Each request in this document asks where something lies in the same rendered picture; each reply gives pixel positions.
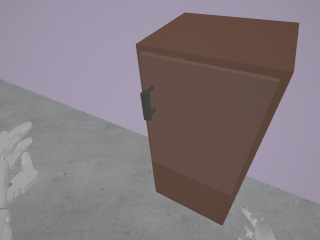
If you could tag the robot left hand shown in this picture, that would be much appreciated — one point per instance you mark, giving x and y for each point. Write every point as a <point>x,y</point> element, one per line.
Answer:
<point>10,150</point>

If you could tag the handle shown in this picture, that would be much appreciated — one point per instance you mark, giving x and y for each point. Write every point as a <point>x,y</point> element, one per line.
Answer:
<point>146,104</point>

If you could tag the robot right hand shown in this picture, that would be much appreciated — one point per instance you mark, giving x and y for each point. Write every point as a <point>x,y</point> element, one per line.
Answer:
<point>262,230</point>

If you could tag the robot left forearm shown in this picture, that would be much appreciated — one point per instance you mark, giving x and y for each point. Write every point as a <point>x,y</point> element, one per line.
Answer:
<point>5,229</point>

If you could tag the cupboard door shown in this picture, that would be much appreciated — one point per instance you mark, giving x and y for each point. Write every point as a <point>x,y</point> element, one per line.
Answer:
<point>207,117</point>

